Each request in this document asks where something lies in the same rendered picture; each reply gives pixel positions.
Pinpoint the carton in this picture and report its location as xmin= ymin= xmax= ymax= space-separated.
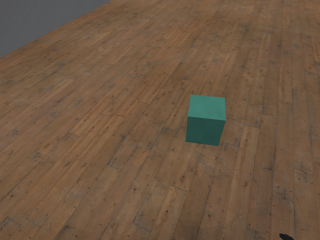
xmin=185 ymin=94 xmax=226 ymax=146

